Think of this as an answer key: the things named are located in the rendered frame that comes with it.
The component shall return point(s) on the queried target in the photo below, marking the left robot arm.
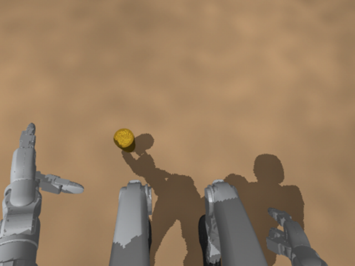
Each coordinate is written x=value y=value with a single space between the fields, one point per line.
x=20 y=226

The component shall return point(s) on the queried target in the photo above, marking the right robot arm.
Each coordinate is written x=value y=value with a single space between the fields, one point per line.
x=305 y=256

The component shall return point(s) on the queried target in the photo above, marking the right robot foot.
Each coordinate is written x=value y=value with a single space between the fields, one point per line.
x=203 y=242

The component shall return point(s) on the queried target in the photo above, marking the cup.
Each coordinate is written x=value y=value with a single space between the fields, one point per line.
x=124 y=139

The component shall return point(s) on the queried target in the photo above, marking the right robot hand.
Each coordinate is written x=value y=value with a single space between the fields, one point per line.
x=283 y=242

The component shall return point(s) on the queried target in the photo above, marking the left robot hand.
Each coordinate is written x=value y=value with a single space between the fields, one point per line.
x=24 y=167

